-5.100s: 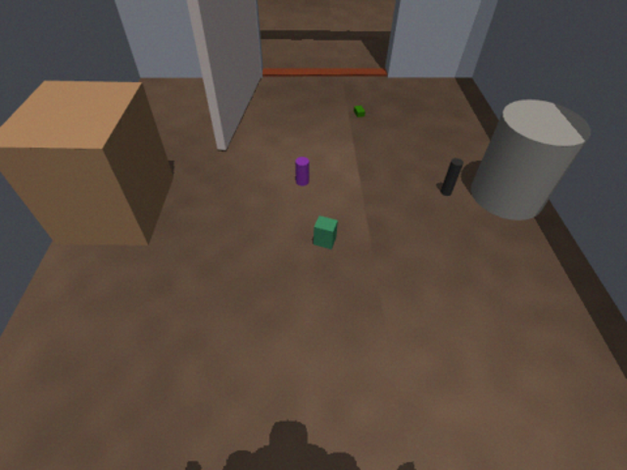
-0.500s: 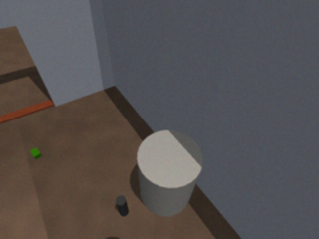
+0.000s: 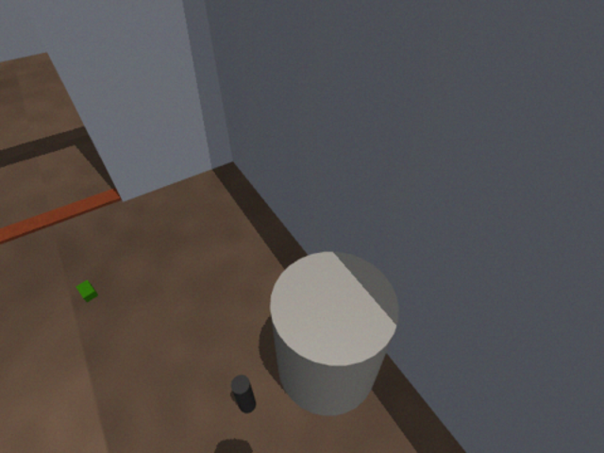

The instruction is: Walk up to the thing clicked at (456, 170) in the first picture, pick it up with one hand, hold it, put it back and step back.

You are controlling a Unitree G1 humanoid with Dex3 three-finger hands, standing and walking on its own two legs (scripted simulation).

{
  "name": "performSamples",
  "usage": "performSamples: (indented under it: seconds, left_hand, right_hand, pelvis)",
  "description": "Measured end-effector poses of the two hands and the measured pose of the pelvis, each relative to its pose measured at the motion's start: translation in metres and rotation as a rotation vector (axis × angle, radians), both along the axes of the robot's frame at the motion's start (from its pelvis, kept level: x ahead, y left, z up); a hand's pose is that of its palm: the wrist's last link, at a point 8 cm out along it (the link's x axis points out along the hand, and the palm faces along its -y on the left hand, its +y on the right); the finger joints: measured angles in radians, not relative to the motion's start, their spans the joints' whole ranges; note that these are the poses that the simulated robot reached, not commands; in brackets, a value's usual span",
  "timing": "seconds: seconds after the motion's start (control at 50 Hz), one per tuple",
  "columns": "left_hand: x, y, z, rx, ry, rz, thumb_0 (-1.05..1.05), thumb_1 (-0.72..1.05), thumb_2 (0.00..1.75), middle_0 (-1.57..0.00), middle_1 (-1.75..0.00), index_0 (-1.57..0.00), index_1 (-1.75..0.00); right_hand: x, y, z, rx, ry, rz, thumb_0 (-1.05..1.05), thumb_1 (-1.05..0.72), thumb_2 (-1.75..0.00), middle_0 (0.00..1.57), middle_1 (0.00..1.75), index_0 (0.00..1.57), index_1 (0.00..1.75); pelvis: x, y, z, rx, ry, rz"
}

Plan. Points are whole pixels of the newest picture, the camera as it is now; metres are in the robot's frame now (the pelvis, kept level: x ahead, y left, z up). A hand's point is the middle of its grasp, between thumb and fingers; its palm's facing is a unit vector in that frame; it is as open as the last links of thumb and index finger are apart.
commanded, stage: walk up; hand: left
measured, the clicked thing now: (244, 395) +0.41 +0.20 -0.69
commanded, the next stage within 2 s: stand in 0.54 s
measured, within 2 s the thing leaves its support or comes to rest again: neither
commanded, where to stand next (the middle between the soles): +0.09 +0.01 m, yaw +0 degrees
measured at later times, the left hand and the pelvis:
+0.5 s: hand out of the picture +0.09 +0.25 -0.16, palm faces -0.03 -0.95 -0.32, open 7.3 cm; pelvis +0.01 +0.00 +0.00, yaw -1 degrees
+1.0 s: hand out of the picture +0.10 +0.25 -0.16, palm faces -0.01 -0.94 -0.34, open 7.3 cm; pelvis +0.03 +0.00 +0.00, yaw +0 degrees
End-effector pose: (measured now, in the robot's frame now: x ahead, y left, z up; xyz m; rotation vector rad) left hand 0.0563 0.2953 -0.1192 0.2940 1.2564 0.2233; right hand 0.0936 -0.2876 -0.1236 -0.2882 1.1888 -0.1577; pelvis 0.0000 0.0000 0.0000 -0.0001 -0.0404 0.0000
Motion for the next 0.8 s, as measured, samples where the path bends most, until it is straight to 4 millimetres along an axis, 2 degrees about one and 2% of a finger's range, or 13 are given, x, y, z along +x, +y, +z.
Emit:
performSamples:
  seconds: [0.12, 0.24, 0.52, 0.64, 0.8]
  left_hand:
    - [0.015, -0.004, 0.0, -0.009, -0.029, -0.015, 0.0, 0.9, 0.9, -0.21, -0.3, -0.21, -0.3]
    - [0.026, -0.007, -0.002, -0.019, -0.041, -0.032, 0.0, 0.9, 0.9, -0.21, -0.3, -0.21, -0.3]
    - [0.031, -0.003, -0.003, -0.016, -0.016, -0.045, 0.0, 0.9, 0.9, -0.21, -0.3, -0.21, -0.3]
    - [0.032, 0.0, -0.001, -0.007, -0.013, -0.043, 0.0, 0.9, 0.9, -0.21, -0.3, -0.21, -0.3]
    - [0.034, 0.003, 0.001, 0.001, -0.021, -0.038, 0.0, 0.91, 0.9, -0.21, -0.3, -0.21, -0.3]
  right_hand:
    - [0.002, -0.003, 0.003, -0.009, -0.004, -0.013, 0.0, -0.9, -0.89, 0.2, 0.3, 0.21, 0.3]
    - [-0.006, -0.008, 0.005, -0.026, 0.015, -0.03, 0.0, -0.9, -0.89, 0.2, 0.3, 0.21, 0.3]
    - [-0.027, -0.008, 0.002, -0.032, 0.073, -0.053, 0.0, -0.9, -0.89, 0.2, 0.3, 0.21, 0.3]
    - [-0.024, -0.004, 0.0, -0.026, 0.073, -0.044, 0.0, -0.9, -0.89, 0.2, 0.3, 0.21, 0.3]
    - [-0.008, -0.002, 0.001, -0.024, 0.047, -0.025, 0.0, -0.9, -0.89, 0.2, 0.3, 0.21, 0.3]
  pelvis:
    - [0.003, 0.0, 0.001, 0.0, -0.002, -0.002]
    - [0.005, 0.0, 0.001, 0.0, -0.001, -0.004]
    - [0.008, 0.003, 0.001, 0.001, 0.007, -0.01]
    - [0.013, 0.004, 0.001, 0.002, 0.011, -0.005]
    - [0.02, 0.004, 0.001, 0.001, 0.012, 0.001]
